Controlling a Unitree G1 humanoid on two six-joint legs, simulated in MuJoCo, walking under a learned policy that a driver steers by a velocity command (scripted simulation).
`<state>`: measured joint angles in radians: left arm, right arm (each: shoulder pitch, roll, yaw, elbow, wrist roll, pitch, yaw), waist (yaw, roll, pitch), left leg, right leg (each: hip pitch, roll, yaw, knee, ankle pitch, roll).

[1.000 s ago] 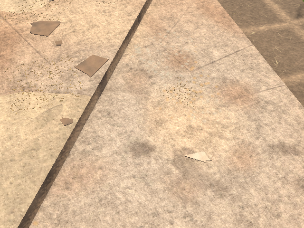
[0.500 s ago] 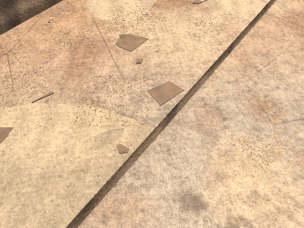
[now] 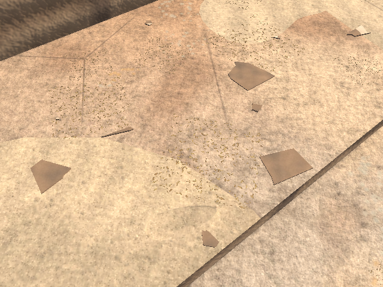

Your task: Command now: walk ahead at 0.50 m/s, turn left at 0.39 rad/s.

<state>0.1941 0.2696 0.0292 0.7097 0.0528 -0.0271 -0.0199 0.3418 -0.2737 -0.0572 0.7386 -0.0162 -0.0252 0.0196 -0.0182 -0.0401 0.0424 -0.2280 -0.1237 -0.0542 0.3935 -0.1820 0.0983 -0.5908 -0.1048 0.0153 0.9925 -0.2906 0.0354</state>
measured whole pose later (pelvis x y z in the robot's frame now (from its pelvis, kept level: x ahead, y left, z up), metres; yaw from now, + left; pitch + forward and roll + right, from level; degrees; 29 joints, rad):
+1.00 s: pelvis +0.56 -0.05 +0.05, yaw -26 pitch +0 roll +1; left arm 0.26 0.30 0.09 0.72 -0.03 -0.02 0.00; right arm 0.25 -0.21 -0.04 0.73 -0.01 -0.08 -0.01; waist 0.00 -0.06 0.02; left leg -0.42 0.01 0.16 0.78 -0.37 0.06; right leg -0.55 0.00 0.07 1.32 -0.21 -0.06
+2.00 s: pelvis +1.10 -0.32 +0.06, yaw -33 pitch +3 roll -1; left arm 0.29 0.30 0.04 0.78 0.00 -0.07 -0.01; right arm 0.14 -0.30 -0.05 0.68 0.02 -0.07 0.05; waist 0.02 0.00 0.04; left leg -0.52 -0.06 0.02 0.63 -0.16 0.08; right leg -0.23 0.00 0.03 1.11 -0.46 0.01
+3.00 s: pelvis +1.61 -0.48 +0.07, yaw +2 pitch +2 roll -1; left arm 0.30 0.31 0.05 0.81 -0.01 -0.07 0.00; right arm 0.07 -0.30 -0.05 0.58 -0.01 -0.03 0.03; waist 0.06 0.01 0.07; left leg -0.51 -0.02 0.02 0.62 -0.14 0.07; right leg -0.22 -0.06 -0.04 1.06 -0.57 0.05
